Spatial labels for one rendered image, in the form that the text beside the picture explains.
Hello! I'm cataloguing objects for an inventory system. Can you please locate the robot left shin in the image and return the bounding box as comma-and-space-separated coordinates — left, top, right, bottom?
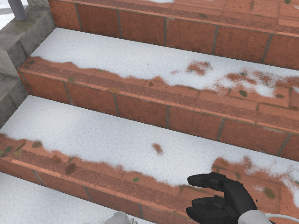
104, 211, 129, 224

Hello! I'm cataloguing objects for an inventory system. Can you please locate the right robot forearm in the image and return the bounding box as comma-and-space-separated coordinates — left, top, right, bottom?
238, 210, 276, 224

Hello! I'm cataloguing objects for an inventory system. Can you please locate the right robot hand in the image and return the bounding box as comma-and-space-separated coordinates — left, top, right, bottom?
186, 172, 258, 224

